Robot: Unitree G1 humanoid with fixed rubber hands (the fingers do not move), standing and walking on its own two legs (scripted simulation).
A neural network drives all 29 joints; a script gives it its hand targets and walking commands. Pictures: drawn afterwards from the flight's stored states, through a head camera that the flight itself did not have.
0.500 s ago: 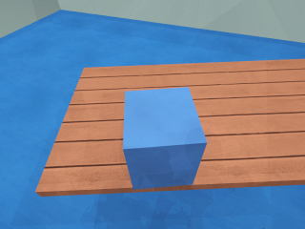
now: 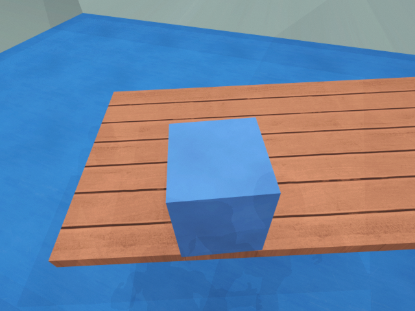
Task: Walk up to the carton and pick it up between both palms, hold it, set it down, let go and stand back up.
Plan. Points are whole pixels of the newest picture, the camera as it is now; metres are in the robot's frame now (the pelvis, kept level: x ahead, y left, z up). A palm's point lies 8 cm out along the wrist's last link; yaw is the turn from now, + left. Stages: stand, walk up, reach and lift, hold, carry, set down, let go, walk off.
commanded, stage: stand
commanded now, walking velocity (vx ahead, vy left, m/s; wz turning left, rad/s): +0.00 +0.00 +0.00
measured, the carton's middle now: (217, 189) +0.39 +0.00 -0.02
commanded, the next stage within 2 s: none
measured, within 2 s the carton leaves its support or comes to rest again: neither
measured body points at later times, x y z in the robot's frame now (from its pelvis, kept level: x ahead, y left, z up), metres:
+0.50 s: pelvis +0.01 +0.00 +0.00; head +0.01 +0.00 +0.45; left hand +0.10 +0.31 -0.12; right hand +0.09 -0.31 -0.13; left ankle -0.03 +0.13 -0.75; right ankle +0.01 -0.11 -0.75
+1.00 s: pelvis +0.00 +0.00 +0.00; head +0.00 +0.00 +0.45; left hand +0.08 +0.32 -0.12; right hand +0.08 -0.32 -0.13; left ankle -0.03 +0.13 -0.75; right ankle +0.01 -0.11 -0.75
